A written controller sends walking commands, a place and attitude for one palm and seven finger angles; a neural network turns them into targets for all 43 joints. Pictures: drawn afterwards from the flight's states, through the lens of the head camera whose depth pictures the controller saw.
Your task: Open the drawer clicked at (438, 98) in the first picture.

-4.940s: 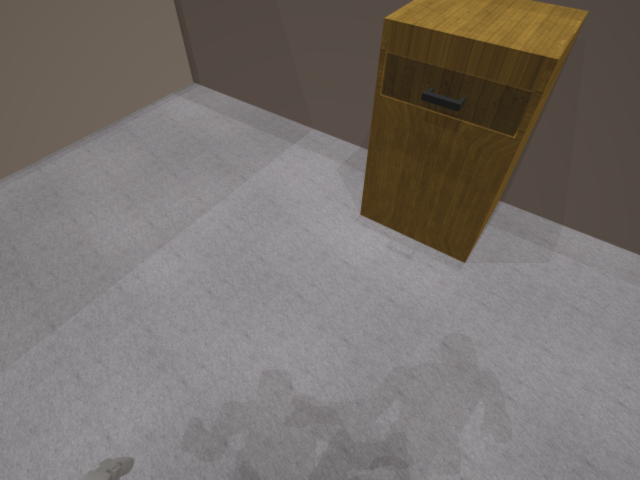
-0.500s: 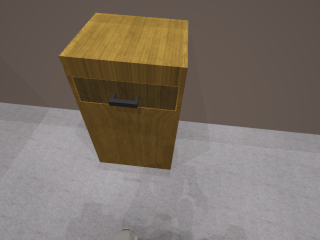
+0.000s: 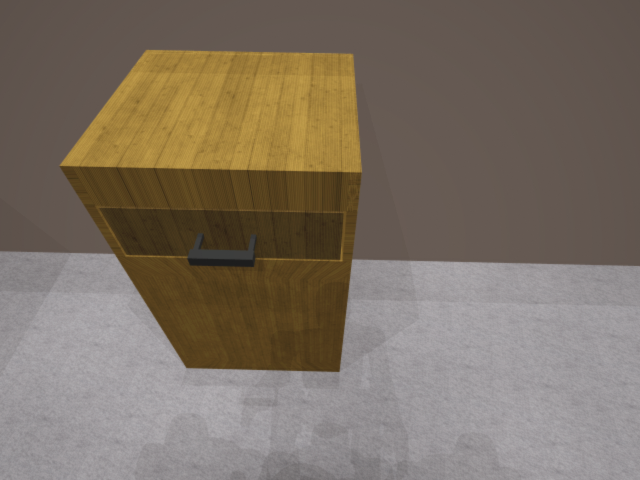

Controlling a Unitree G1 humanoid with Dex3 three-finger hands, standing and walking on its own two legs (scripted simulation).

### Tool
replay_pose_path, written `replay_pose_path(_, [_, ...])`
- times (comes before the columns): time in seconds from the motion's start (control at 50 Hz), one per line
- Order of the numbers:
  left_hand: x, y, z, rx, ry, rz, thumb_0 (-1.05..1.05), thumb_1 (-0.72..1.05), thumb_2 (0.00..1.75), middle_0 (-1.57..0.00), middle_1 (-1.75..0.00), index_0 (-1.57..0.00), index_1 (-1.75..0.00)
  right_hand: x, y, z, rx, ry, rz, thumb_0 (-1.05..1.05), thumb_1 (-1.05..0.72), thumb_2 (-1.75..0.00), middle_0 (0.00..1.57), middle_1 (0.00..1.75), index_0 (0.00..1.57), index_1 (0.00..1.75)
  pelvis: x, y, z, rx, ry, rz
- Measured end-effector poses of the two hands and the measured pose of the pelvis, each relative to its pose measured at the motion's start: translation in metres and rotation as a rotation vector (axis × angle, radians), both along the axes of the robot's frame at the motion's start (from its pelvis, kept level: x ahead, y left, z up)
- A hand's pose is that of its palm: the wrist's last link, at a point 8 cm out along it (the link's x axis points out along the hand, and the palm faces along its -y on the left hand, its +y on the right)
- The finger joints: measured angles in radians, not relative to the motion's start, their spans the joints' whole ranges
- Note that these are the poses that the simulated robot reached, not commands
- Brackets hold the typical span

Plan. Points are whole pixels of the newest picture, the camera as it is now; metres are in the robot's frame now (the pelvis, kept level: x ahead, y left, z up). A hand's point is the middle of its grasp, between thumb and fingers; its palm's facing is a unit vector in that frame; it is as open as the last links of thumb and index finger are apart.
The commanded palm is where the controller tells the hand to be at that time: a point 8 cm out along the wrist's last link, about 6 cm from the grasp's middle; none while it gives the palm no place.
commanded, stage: come to a stop and stand still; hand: left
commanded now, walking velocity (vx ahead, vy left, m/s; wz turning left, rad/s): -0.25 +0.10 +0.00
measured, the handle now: (224, 248) +0.53 +0.21 -0.10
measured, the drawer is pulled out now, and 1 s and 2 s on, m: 0.00 0.00 0.00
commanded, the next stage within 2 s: look again from close up in 1.28 s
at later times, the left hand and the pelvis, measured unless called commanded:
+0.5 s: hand out of the picture -0.02 +0.23 -0.17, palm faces +0.11 -0.98 -0.17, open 7.3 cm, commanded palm none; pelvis -0.05 +0.04 +0.01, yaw +3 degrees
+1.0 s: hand out of the picture -0.01 +0.15 -0.16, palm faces +0.09 -0.97 -0.23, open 7.2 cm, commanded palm none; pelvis -0.04 -0.03 +0.01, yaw +4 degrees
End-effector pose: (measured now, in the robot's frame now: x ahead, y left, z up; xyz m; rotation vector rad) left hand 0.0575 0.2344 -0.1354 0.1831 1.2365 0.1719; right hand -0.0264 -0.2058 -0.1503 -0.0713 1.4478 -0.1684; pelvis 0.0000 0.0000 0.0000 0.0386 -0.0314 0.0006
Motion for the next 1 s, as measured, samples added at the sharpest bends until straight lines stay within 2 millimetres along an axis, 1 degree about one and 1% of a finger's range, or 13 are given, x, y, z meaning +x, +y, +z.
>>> replay_pose_path(0.06, [0.012,-0.012,0.003,0.0,-0.006,-0.022,0.0,0.92,0.89,-0.2,-0.3,-0.2,-0.3,0.004,-0.003,-0.006,0.021,0.009,-0.022,0.0,-0.92,-0.89,0.2,0.3,0.2,0.3,0.002,-0.005,-0.001,-0.017,0.006,0.018])
replay_pose_path(0.12, [0.017,-0.016,0.005,-0.001,-0.03,-0.005,0.0,0.92,0.89,-0.2,-0.3,-0.2,-0.3,0.009,-0.006,-0.006,0.018,0.02,-0.006,0.0,-0.92,-0.89,0.2,0.3,0.2,0.3,-0.004,-0.006,0.0,-0.02,0.014,0.032])
replay_pose_path(0.22, [0.006,-0.01,0.006,-0.011,-0.05,0.026,0.0,0.92,0.89,-0.2,-0.3,-0.2,-0.3,0.024,-0.014,0.0,-0.021,-0.016,0.041,0.0,-0.91,-0.89,0.2,0.3,0.2,0.3,-0.021,0.002,0.002,-0.026,0.025,0.047])
replay_pose_path(0.34, [-0.029,0.019,-0.009,-0.035,-0.039,0.057,0.0,0.91,0.89,-0.2,-0.3,-0.21,-0.3,0.032,-0.009,0.01,-0.092,-0.127,0.093,0.0,-0.91,-0.9,0.2,0.3,0.2,0.3,-0.043,0.024,-0.005,-0.047,0.027,0.049])
replay_pose_path(0.38, [-0.045,0.029,-0.015,-0.047,-0.013,0.072,0.0,0.91,0.89,-0.2,-0.3,-0.2,-0.3,0.026,-0.002,0.016,-0.109,-0.147,0.098,0.0,-0.92,-0.9,0.2,0.3,0.2,0.3,-0.048,0.031,-0.005,-0.039,0.015,0.043])
replay_pose_path(0.44, [-0.069,0.039,-0.012,-0.061,0.039,0.088,0.0,0.91,0.89,-0.2,-0.3,-0.2,-0.3,0.014,0.01,0.028,-0.112,-0.143,0.107,0.0,-0.92,-0.9,0.2,0.3,0.2,0.3,-0.049,0.037,0.005,-0.048,0.015,0.043])
replay_pose_path(0.54, [-0.106,0.046,-0.004,-0.069,0.122,0.103,0.0,0.91,0.89,-0.2,-0.3,-0.2,-0.3,-0.002,0.026,0.034,-0.095,-0.11,0.103,0.0,-0.91,-0.89,0.2,0.3,0.2,0.3,-0.046,0.041,0.015,-0.052,0.033,0.036])
replay_pose_path(0.64, [-0.127,0.04,-0.002,-0.063,0.229,0.082,0.0,0.91,0.89,-0.2,-0.3,-0.2,-0.3,-0.024,0.025,0.032,-0.085,-0.061,0.059,0.0,-0.92,-0.89,0.2,0.3,0.2,0.3,-0.046,0.035,0.016,-0.04,0.043,0.018])
replay_pose_path(0.7, [-0.124,0.029,-0.001,-0.057,0.25,0.066,0.0,0.91,0.89,-0.2,-0.3,-0.2,-0.3,-0.041,0.018,0.028,-0.074,-0.011,0.034,0.0,-0.92,-0.89,0.2,0.3,0.21,0.3,-0.047,0.027,0.015,-0.035,0.044,0.017])
replay_pose_path(0.78, [-0.104,0.008,0.0,-0.042,0.203,0.049,0.0,0.91,0.89,-0.2,-0.3,-0.2,-0.3,-0.063,0.001,0.016,-0.045,0.063,0.009,0.0,-0.91,-0.89,0.2,0.3,0.2,0.3,-0.046,0.01,0.009,-0.018,0.043,0.018])
replay_pose_path(0.84, [-0.089,-0.009,0.003,-0.014,0.151,0.044,0.01,0.93,0.89,-0.2,-0.3,-0.2,-0.3,-0.072,-0.013,0.006,-0.021,0.1,0.0,0.0,-0.91,-0.89,0.2,0.3,0.2,0.3,-0.044,-0.004,0.006,-0.026,0.033,0.025])
replay_pose_path(0.9, [-0.081,-0.019,0.008,0.0,0.107,0.052,0.01,0.95,0.89,-0.2,-0.3,-0.2,-0.3,-0.068,-0.024,0.004,-0.01,0.111,0.017,0.0,-0.91,-0.89,0.2,0.3,0.2,0.3,-0.042,-0.015,0.008,-0.034,0.028,0.048])
replay_pose_path(1.0, [-0.079,-0.033,0.004,-0.007,0.074,0.079,0.01,0.96,0.89,-0.2,-0.3,-0.2,-0.3,-0.045,-0.036,0.002,-0.017,0.067,0.056,0.0,-0.91,-0.89,0.2,0.3,0.2,0.3,-0.04,-0.027,0.006,-0.052,0.013,0.065])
